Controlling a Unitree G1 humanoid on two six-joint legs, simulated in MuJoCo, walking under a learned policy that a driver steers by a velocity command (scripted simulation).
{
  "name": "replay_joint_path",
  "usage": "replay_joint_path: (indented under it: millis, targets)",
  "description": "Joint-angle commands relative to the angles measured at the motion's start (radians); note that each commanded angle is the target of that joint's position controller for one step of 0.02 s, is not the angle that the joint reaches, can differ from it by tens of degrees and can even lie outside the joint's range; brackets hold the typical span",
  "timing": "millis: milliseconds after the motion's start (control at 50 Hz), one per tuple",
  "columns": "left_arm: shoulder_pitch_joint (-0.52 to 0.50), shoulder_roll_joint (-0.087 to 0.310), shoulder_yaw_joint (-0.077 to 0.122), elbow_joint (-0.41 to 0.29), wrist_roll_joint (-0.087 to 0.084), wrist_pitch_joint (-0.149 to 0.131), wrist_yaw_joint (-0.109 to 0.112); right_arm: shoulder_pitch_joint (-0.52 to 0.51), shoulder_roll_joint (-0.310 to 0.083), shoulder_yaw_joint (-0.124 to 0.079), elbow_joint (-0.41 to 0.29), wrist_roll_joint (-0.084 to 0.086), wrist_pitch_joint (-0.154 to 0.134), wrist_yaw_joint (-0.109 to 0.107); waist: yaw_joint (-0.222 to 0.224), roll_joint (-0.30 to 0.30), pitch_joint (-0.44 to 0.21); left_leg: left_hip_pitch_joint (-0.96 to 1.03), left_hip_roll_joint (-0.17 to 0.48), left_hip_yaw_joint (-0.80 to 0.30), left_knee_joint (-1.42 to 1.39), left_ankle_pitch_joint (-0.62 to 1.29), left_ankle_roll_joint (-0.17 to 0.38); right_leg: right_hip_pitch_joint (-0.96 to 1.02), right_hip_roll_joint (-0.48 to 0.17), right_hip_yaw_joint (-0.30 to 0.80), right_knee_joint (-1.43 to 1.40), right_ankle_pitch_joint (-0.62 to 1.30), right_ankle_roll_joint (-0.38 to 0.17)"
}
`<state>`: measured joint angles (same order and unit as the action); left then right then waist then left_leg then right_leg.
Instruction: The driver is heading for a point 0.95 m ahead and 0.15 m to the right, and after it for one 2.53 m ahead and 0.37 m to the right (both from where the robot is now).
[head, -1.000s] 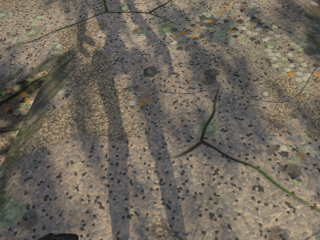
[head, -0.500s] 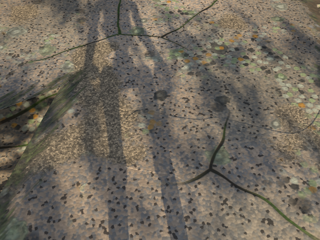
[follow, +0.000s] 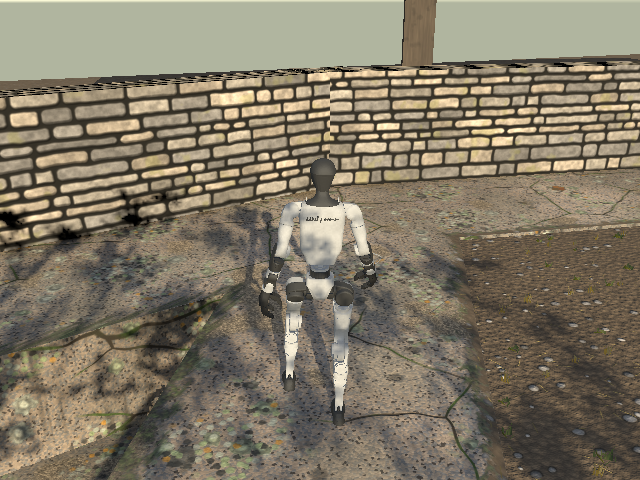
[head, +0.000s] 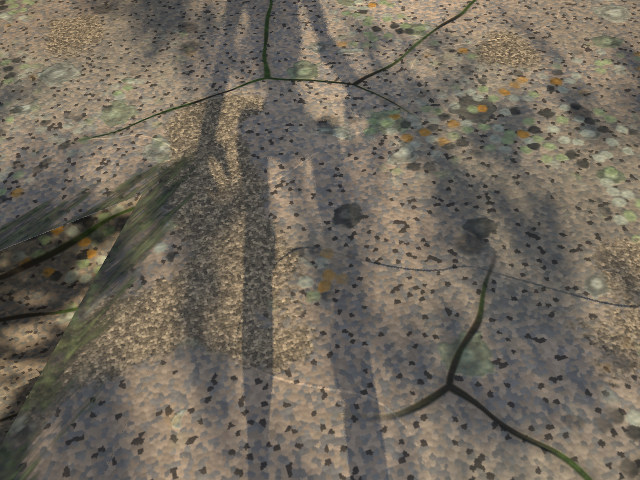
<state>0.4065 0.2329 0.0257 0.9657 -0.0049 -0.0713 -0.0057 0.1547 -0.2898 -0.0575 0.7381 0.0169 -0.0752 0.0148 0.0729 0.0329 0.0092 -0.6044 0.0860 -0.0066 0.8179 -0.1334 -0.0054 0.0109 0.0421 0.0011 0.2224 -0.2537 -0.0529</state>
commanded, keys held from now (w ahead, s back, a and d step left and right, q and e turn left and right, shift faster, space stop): w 0.20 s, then w+e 0.70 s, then w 0.10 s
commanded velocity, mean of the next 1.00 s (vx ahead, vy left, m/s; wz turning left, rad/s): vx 0.48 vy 0.00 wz -0.33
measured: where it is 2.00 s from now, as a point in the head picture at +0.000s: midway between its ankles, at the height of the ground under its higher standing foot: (445, 253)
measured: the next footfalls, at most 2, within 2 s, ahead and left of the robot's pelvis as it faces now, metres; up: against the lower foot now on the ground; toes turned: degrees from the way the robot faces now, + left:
left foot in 0.20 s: +0.29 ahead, +0.15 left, +0.00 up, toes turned +1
right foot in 0.76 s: +0.56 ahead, -0.12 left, +0.00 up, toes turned -18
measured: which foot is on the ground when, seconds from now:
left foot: up 0.00-0.18, down 0.20-0.76, up 0.78-1.00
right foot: down 0.00-0.22, up 0.24-0.74, down 0.76-1.00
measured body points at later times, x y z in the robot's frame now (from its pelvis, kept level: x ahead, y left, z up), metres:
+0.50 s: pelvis +0.27 +0.07 +0.00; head +0.29 +0.06 +0.45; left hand +0.43 +0.33 -0.12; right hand +0.29 -0.21 -0.13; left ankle +0.25 +0.15 -0.75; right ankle +0.39 -0.12 -0.67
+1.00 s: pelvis +0.55 -0.04 +0.00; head +0.58 -0.06 +0.45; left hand +0.73 +0.19 -0.11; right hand +0.62 -0.35 -0.10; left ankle +0.70 +0.10 -0.68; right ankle +0.53 -0.10 -0.75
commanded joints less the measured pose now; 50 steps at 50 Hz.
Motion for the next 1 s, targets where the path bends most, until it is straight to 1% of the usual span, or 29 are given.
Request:
replay_joint_path:
  millis: [20,120,160,180,200,220,240,260,280,300,320,360,420,480,540,640,660,700,720,740,760,780,800,820,840,860,880,920,1000]
  targets:
    - [0.007,0.196,0.038,-0.042,-0.004,-0.008,0.015,-0.172,-0.010,0.014,-0.110,0.005,-0.019,0.011,0.018,-0.114,0.095,-0.015,-0.028,0.037,-0.184,0.138,-0.016,-0.083,-0.221,0.120,-0.117,0.262,-0.140]
    - [0.026,0.203,0.046,-0.019,-0.019,-0.003,0.016,-0.215,-0.057,0.003,-0.138,0.009,-0.024,0.024,-0.019,-0.117,0.107,0.036,-0.040,0.005,-0.286,0.143,0.045,0.018,-0.292,0.109,-0.069,0.369,-0.111]
    - [0.007,0.224,0.055,-0.025,-0.012,0.007,0.017,-0.114,-0.099,-0.018,-0.113,0.005,-0.024,0.021,-0.088,-0.137,0.020,0.196,-0.086,0.040,-0.288,0.085,0.083,0.056,-0.283,0.080,0.080,0.683,-0.086]
    - [-0.002,0.215,0.051,-0.030,-0.006,0.015,0.017,0.037,-0.133,-0.040,-0.067,0.005,-0.020,0.014,-0.165,-0.129,-0.075,0.392,-0.114,0.063,-0.294,0.075,0.112,0.019,-0.242,0.047,0.261,0.800,-0.063]
    - [-0.003,0.189,0.038,-0.049,0.009,0.019,0.019,0.219,-0.176,-0.056,-0.024,0.001,-0.013,0.003,-0.239,-0.080,-0.202,0.688,-0.005,-0.055,-0.262,0.040,0.159,-0.167,-0.199,0.027,0.528,0.624,-0.033]
    - [0.144,0.029,-0.006,-0.065,0.009,0.002,0.009,0.299,-0.277,-0.075,-0.002,-0.020,-0.012,0.004,-0.169,0.216,-0.371,1.041,0.275,-0.555,-0.362,-0.203,0.322,-0.549,-0.009,0.008,0.945,-0.023,0.032]
    - [0.116,0.102,0.008,-0.042,-0.019,-0.022,0.001,0.302,-0.175,-0.050,0.002,-0.013,-0.011,0.006,-0.196,0.201,-0.398,1.007,0.317,-0.789,-0.542,-0.385,0.334,-0.665,0.002,0.147,1.094,-0.295,0.021]
    - [-0.001,0.193,0.036,-0.085,-0.051,-0.034,-0.001,0.207,-0.134,-0.034,-0.002,-0.009,-0.017,0.005,-0.183,0.135,-0.188,0.846,0.289,-0.630,-0.565,-0.400,0.272,-0.749,-0.054,0.140,1.130,-0.232,0.004]
    - [-0.071,0.194,0.037,-0.105,-0.052,-0.037,0.004,0.128,-0.110,-0.026,-0.010,-0.011,-0.021,0.003,-0.152,0.063,-0.098,0.692,0.252,-0.481,-0.585,-0.297,0.240,-0.725,-0.111,0.113,1.089,-0.136,-0.003]
    - [-0.094,0.177,0.040,-0.106,-0.037,-0.031,0.010,0.074,-0.078,-0.018,-0.006,-0.019,-0.028,0.008,-0.118,0.029,-0.039,0.566,0.211,-0.365,-0.616,-0.181,0.219,-0.682,-0.144,0.105,1.028,-0.075,0.001]
    - [-0.065,0.160,0.045,-0.096,-0.028,-0.016,0.014,0.039,-0.054,-0.012,-0.001,-0.029,-0.039,0.010,-0.078,0.055,-0.028,0.488,0.172,-0.269,-0.645,-0.108,0.197,-0.613,-0.176,0.117,0.983,-0.029,0.003]
    - [-0.027,0.110,0.041,-0.081,-0.027,0.014,0.016,0.024,-0.044,-0.014,0.020,-0.029,-0.053,0.014,-0.051,0.056,-0.011,0.405,0.153,-0.169,-0.694,-0.033,0.200,-0.557,-0.186,0.114,0.953,-0.001,0.015]
    - [-0.093,0.105,0.046,-0.117,-0.022,0.036,0.021,0.043,-0.077,-0.025,0.055,-0.035,-0.063,0.006,-0.049,0.025,0.039,0.394,0.157,-0.068,-0.734,0.045,0.211,-0.653,-0.186,0.141,0.869,0.104,0.032]
    - [-0.164,0.105,0.049,-0.145,-0.015,0.024,0.008,0.065,-0.094,-0.027,0.076,-0.036,-0.057,-0.010,-0.065,0.009,0.051,0.441,0.136,0.031,-0.739,0.115,0.193,-0.696,-0.167,0.134,0.702,0.278,0.040]
    - [-0.275,0.082,0.036,-0.184,-0.011,0.015,-0.013,0.095,-0.117,-0.030,0.092,-0.029,-0.048,-0.022,-0.109,-0.011,0.075,0.474,0.129,0.114,-0.748,0.149,0.172,-0.673,-0.157,0.054,0.539,0.382,0.039]
    - [-0.421,0.069,0.024,-0.279,-0.015,0.014,-0.047,0.192,-0.141,-0.039,0.136,-0.012,-0.005,-0.027,-0.161,-0.022,0.108,0.702,0.190,0.163,-0.662,0.285,0.164,-0.769,-0.140,-0.011,0.409,0.278,0.006]
    - [-0.429,0.074,0.025,-0.296,-0.016,0.014,-0.054,0.192,-0.149,-0.041,0.137,-0.008,0.005,-0.028,-0.154,-0.013,0.103,0.733,0.199,0.174,-0.626,0.369,0.157,-0.760,-0.127,-0.031,0.397,0.228,-0.006]
    - [-0.391,0.104,0.040,-0.313,-0.018,0.017,-0.063,0.168,-0.177,-0.048,0.125,-0.005,0.021,-0.035,-0.111,0.031,0.044,0.761,0.201,0.205,-0.498,0.718,0.134,-0.644,-0.065,-0.095,0.395,0.122,-0.041]
    - [-0.318,0.133,0.056,-0.305,-0.020,0.020,-0.063,0.156,-0.190,-0.052,0.118,-0.005,0.030,-0.041,-0.064,0.056,-0.010,0.756,0.195,0.218,-0.377,0.880,0.122,-0.536,-0.024,-0.122,0.403,0.073,-0.064]
    - [-0.182,0.179,0.084,-0.278,-0.023,0.022,-0.057,0.141,-0.194,-0.051,0.110,-0.004,0.038,-0.046,0.013,0.056,-0.084,0.696,0.170,0.237,-0.191,0.920,0.098,-0.344,0.018,-0.127,0.361,0.092,-0.098]
    - [-0.004,0.254,0.121,-0.237,-0.023,0.029,-0.038,0.131,-0.186,-0.044,0.092,-0.007,0.033,-0.052,0.100,0.000,-0.177,0.488,0.131,0.239,0.080,0.719,0.055,-0.033,-0.020,-0.012,0.305,0.123,-0.150]
    - [0.029,0.373,0.145,-0.230,-0.029,0.031,-0.022,0.230,-0.027,0.006,0.041,-0.044,0.003,-0.028,0.003,-0.269,-0.272,-0.004,-0.056,0.198,0.462,-0.221,-0.016,0.369,-0.301,0.521,0.279,0.031,-0.337]
    - [0.050,0.313,0.124,-0.259,-0.018,0.020,-0.021,0.154,-0.074,0.006,0.024,-0.010,-0.047,-0.013,0.046,-0.191,-0.419,-0.155,-0.139,-0.051,0.623,-0.457,-0.011,0.466,-0.400,0.864,0.098,-0.071,-0.417]
    - [0.020,0.249,0.105,-0.254,-0.005,0.011,-0.021,0.036,-0.130,-0.011,-0.011,0.029,-0.075,-0.001,0.073,-0.139,-0.283,-0.248,-0.073,-0.098,0.609,-0.368,0.020,0.391,-0.362,0.706,0.072,-0.013,-0.347]
    - [-0.046,0.213,0.096,-0.263,-0.010,0.004,-0.020,0.014,-0.121,-0.005,-0.021,0.027,-0.087,-0.003,0.028,-0.066,-0.184,-0.224,-0.026,-0.092,0.515,-0.279,0.036,0.240,-0.317,0.567,0.074,0.065,-0.303]
    - [-0.123,0.179,0.085,-0.280,-0.011,0.003,-0.019,0.014,-0.121,-0.010,-0.009,0.002,-0.086,-0.011,-0.022,-0.019,-0.107,-0.158,0.007,-0.083,0.415,-0.235,0.028,0.079,-0.273,0.464,0.059,0.173,-0.273]
    - [-0.171,0.152,0.074,-0.299,-0.001,0.001,-0.015,0.034,-0.134,-0.019,-0.003,-0.013,-0.074,-0.013,-0.060,-0.035,-0.079,-0.080,0.029,-0.087,0.361,-0.204,0.018,-0.030,-0.243,0.401,0.035,0.256,-0.263]
    - [-0.196,0.158,0.074,-0.312,0.000,0.000,-0.009,0.071,-0.114,-0.020,-0.001,-0.024,-0.048,-0.010,-0.096,-0.042,-0.056,-0.017,0.036,-0.068,0.284,-0.173,-0.015,-0.141,-0.220,0.343,-0.001,0.341,-0.264]
    - [-0.145,0.190,0.079,-0.285,-0.005,-0.003,0.012,-0.031,-0.056,0.003,-0.030,-0.031,-0.030,-0.009,-0.064,-0.070,-0.008,0.023,0.021,-0.020,-0.003,0.064,-0.060,-0.255,-0.154,0.185,-0.030,0.403,-0.220]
